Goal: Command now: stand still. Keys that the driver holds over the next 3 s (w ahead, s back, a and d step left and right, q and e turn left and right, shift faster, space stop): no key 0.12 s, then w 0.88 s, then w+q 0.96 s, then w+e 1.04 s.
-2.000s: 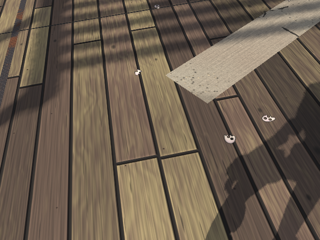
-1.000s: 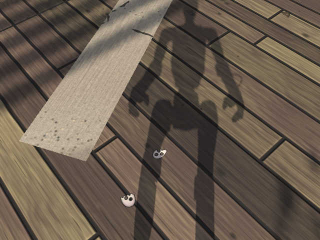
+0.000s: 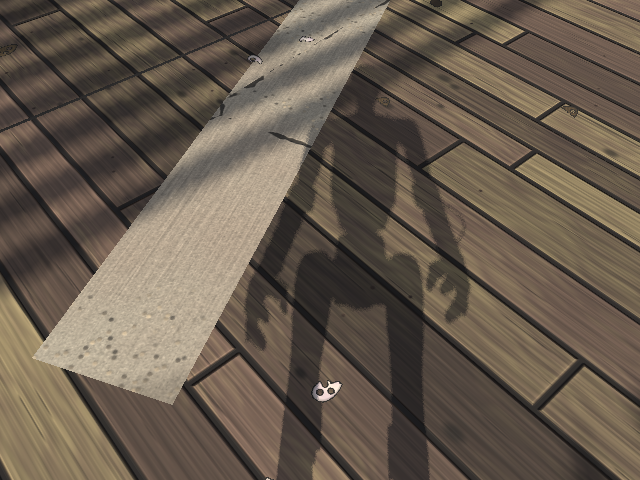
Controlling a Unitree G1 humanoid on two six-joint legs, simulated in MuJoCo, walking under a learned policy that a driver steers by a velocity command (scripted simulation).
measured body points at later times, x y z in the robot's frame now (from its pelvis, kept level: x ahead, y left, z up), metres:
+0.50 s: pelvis +0.08 +0.03 -0.01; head +0.08 +0.04 +0.44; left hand +0.06 +0.28 -0.16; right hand +0.11 -0.24 -0.15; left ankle +0.04 +0.11 -0.74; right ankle -0.04 -0.12 -0.68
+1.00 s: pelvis +0.33 -0.03 -0.01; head +0.36 -0.04 +0.44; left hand +0.46 +0.23 -0.13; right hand +0.34 -0.29 -0.15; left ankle +0.20 +0.12 -0.63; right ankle +0.41 -0.11 -0.74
